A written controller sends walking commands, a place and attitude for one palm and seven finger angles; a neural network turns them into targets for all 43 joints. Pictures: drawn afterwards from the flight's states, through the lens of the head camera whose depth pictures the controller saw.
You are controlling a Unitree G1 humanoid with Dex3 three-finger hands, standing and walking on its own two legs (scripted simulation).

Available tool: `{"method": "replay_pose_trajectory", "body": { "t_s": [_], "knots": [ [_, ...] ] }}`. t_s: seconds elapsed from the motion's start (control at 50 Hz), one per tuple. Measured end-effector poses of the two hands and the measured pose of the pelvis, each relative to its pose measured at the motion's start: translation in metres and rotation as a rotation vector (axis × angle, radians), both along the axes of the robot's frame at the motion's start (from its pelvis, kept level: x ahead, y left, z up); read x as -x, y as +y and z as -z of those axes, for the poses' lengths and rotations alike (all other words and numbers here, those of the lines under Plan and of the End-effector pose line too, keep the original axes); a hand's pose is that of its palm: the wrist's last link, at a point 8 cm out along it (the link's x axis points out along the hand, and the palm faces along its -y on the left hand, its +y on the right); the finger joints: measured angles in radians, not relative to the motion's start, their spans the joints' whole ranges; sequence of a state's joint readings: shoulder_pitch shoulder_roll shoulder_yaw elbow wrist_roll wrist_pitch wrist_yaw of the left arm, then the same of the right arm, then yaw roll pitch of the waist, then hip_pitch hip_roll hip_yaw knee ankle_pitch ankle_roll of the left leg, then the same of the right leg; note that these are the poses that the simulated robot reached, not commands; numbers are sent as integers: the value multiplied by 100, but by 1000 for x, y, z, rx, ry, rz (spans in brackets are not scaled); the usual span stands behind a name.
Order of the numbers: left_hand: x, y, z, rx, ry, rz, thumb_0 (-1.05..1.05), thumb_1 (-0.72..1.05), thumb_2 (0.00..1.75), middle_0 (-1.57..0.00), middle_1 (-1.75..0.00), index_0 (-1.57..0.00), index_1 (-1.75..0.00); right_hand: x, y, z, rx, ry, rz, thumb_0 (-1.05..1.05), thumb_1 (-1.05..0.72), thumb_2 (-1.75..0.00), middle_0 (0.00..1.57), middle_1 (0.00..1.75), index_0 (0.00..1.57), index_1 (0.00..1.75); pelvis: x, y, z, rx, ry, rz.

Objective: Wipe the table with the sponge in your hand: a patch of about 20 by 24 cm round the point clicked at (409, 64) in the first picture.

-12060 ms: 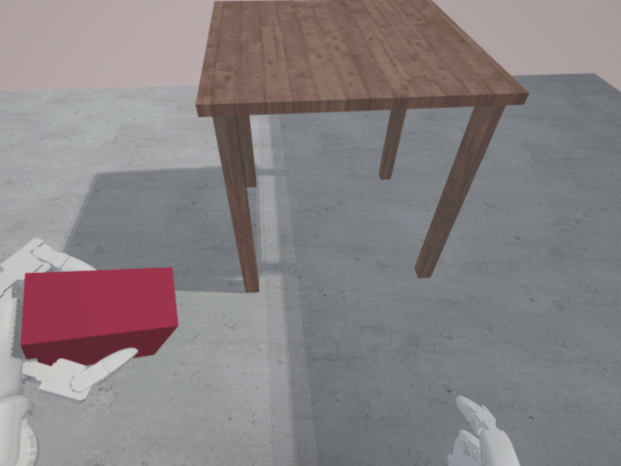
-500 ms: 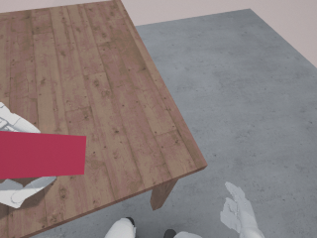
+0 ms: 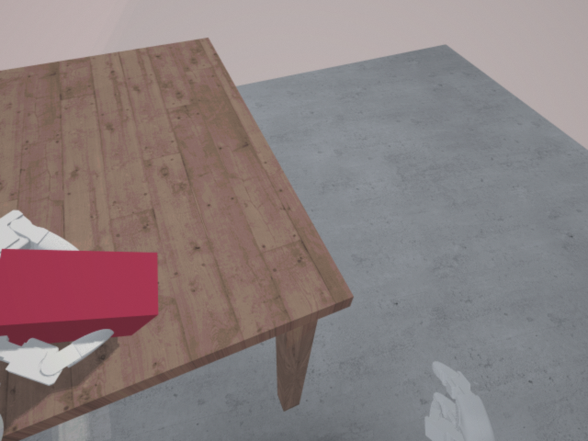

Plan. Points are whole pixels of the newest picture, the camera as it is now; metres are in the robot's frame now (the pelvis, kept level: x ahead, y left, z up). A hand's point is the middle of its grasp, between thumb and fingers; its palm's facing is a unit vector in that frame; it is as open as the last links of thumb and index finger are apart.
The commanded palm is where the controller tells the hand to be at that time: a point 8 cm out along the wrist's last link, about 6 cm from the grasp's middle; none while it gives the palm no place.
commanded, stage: shuffle to correct the standing spot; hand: left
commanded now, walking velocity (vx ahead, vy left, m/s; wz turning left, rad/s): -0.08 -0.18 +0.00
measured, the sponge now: (101, 299) +0.22 +0.21 +0.14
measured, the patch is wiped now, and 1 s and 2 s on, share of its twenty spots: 0.00 0.00 0.00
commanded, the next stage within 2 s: come to a stop and stand still in 1.52 s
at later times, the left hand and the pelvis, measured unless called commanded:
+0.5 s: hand (80, 305) +0.21 +0.21 +0.17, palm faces +0.32 -0.83 -0.45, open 10.1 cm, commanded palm +0.15 +0.26 +0.18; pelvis -0.01 -0.02 +0.00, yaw +1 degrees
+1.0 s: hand (64, 330) +0.19 +0.22 +0.16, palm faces +0.39 -0.85 -0.36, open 10.1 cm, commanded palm +0.13 +0.27 +0.18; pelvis -0.02 -0.02 +0.00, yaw +1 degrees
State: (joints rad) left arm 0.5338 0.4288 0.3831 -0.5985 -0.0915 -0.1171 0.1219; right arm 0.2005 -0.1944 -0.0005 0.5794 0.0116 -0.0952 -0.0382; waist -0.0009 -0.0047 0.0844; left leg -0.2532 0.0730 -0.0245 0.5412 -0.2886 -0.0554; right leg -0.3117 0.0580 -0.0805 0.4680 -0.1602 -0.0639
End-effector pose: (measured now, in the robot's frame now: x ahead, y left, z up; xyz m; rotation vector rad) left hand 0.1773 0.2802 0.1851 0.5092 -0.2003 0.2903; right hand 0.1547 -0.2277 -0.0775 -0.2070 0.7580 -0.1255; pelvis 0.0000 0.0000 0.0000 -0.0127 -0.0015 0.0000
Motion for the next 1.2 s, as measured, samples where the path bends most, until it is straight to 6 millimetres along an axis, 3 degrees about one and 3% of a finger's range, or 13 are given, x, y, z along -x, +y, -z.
{"method": "replay_pose_trajectory", "body": {
  "t_s": [0.12,0.34,0.48,0.6,0.76,0.88,1.06,1.2],
  "knots": [
    [8,-17,4,53,14,-16,-1,-50,102,-72,-137,-74,-136,-7,-11,1,0,-15,-9,1,-91,-90,20,30,20,30,-1,-8,-1,-1,6,0],
    [-5,-22,-1,43,9,-44,-1,-50,102,-72,-137,-74,-136,-17,-19,-1,-9,-17,-2,1,-91,-90,20,30,20,30,-3,-19,-3,-9,2,-4],
    [4,-29,-4,10,14,-15,-1,-50,103,-72,-137,-74,-136,-16,-19,6,-23,1,-5,1,-91,-90,20,30,20,30,6,-20,-1,-8,10,-8],
    [23,-17,1,17,33,-23,-1,-50,103,-72,-137,-74,-136,-1,-11,10,-3,47,-4,1,-91,-90,20,30,20,30,16,-10,1,1,23,-28],
    [45,11,3,7,14,-88,-1,-50,103,-72,-137,-74,-136,15,16,5,-1,50,-40,1,-91,-90,20,30,20,30,27,-1,0,-11,8,-20],
    [43,2,4,56,-57,-95,-1,-50,103,-72,-137,-74,-136,11,24,3,-42,-6,-85,1,-91,-90,20,30,20,30,27,-7,3,-14,-22,-19],
    [21,-27,14,102,-5,-33,-1,-50,103,-72,-137,-74,-136,7,-6,0,-27,-16,-52,1,-90,-90,20,30,20,30,22,-20,2,-9,0,-6],
    [6,-33,2,33,14,12,-1,-50,103,-72,-137,-74,-136,12,-35,-1,17,23,28,1,-91,-90,20,30,20,30,9,-24,-1,-9,7,0]
  ]
}}
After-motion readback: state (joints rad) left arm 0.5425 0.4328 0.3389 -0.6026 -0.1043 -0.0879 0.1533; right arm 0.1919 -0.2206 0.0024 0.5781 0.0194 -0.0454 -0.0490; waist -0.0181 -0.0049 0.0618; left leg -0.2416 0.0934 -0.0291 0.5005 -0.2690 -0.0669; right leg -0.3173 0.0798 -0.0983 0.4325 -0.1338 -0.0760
